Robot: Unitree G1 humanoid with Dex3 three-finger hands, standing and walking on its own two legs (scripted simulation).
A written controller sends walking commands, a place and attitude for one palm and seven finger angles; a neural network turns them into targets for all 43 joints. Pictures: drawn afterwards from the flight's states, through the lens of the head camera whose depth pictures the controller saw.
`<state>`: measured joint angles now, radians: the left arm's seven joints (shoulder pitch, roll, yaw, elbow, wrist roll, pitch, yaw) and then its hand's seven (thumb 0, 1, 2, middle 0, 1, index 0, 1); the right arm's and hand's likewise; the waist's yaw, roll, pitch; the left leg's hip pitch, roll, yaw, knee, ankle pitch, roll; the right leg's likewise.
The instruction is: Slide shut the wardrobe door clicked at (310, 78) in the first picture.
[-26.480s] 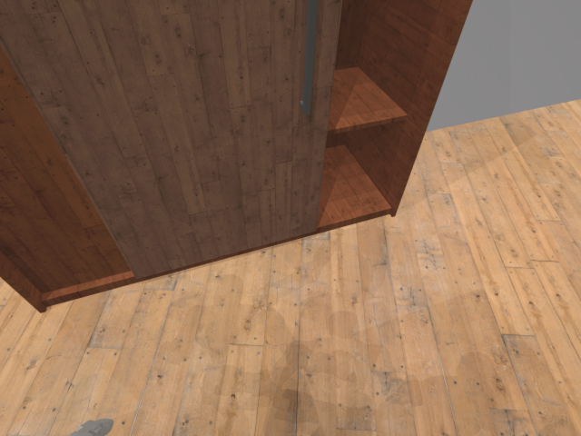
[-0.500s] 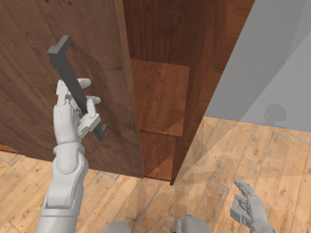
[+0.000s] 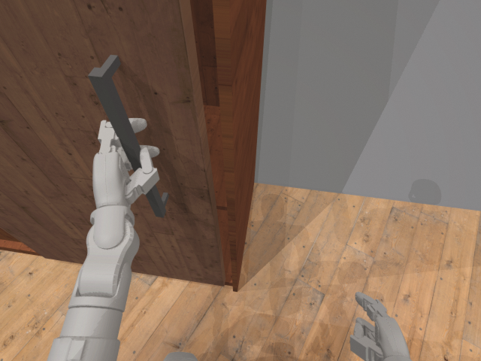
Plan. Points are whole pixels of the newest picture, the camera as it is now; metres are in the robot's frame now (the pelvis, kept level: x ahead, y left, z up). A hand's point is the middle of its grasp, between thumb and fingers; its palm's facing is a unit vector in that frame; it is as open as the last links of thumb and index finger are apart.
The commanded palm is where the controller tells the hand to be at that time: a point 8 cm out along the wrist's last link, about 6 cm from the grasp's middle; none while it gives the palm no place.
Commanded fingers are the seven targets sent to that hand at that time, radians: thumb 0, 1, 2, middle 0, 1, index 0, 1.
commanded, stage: step sideways, sliding the door along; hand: left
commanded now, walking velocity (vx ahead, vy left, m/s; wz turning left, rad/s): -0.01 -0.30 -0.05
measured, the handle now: (142, 155) +0.39 +0.23 +0.10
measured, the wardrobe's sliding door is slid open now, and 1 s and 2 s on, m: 0.03 0.00 0.00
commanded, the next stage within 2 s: stop walking and hold the door there in 0.34 s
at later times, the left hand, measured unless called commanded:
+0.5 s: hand (174, 172) +0.35 +0.16 +0.12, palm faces +0.45 -0.88 -0.14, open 6.3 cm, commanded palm +0.31 +0.18 +0.12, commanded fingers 0.00 0.90 0.90 -0.45 -1.40 -0.45 -1.40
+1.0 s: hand (166, 174) +0.34 +0.17 +0.12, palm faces +0.30 -0.93 -0.23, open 5.8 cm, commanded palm +0.30 +0.19 +0.12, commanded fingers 0.00 0.90 0.90 -0.45 -1.40 -0.45 -1.40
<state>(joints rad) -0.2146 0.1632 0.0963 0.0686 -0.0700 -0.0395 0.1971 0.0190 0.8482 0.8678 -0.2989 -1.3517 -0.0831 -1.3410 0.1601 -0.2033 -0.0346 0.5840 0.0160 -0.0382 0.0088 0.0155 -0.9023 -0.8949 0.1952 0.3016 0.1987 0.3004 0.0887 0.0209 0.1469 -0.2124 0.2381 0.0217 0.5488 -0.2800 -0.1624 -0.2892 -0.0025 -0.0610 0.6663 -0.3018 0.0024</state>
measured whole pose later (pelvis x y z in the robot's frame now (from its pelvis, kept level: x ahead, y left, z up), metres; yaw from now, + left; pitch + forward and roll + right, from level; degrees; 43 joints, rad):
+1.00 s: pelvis -0.03 -0.04 +0.02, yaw -5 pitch -1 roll +1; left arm -0.22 0.32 0.22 0.43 -0.06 -0.05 0.17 -0.02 0.76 0.81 -0.32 -1.29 -0.27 -1.38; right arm 0.25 -0.26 -0.01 0.68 0.04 -0.02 -0.09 0.01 -0.90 -0.89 0.20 0.30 0.20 0.30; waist -0.04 0.02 -0.02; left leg -0.17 0.07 0.18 0.42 -0.22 -0.01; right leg -0.25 0.01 0.06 0.43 -0.17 0.00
